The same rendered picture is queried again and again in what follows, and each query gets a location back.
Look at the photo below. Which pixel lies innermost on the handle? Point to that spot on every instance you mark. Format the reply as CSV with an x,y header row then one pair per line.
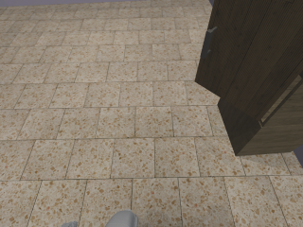
x,y
207,40

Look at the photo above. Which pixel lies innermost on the cupboard door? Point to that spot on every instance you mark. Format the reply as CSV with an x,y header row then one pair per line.
x,y
256,52

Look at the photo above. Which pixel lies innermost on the robot left thigh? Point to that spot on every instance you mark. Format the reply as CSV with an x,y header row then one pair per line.
x,y
123,218

